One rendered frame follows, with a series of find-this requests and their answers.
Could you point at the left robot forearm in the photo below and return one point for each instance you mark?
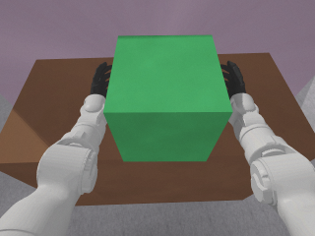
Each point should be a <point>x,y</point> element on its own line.
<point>89,130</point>

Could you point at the pedestal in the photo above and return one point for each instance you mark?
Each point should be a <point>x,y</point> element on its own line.
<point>49,106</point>

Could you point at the left robot hand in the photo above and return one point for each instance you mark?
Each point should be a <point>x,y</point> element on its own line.
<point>99,84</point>

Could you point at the right robot hand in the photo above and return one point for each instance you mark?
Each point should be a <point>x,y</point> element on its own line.
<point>235,83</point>

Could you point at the carton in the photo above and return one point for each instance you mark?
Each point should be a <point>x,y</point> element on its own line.
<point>166,99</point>

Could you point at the right robot forearm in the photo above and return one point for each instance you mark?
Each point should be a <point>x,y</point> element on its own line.
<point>254,135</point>

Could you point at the right robot upper arm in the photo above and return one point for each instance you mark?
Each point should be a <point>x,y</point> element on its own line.
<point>286,182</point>

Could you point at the left robot upper arm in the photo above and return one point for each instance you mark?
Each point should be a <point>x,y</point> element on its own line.
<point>65,173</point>

